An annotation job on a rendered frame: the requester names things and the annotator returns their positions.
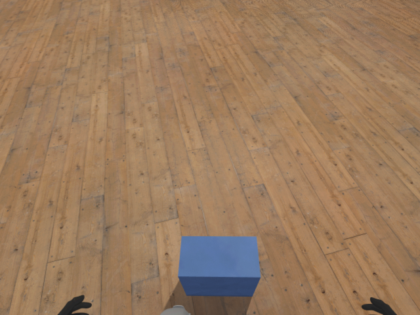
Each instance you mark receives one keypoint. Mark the robot right hand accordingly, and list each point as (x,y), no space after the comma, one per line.
(379,306)

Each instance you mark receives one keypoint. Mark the robot left hand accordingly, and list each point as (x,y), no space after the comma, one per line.
(75,304)

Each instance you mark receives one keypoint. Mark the carton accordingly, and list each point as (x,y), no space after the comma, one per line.
(219,265)

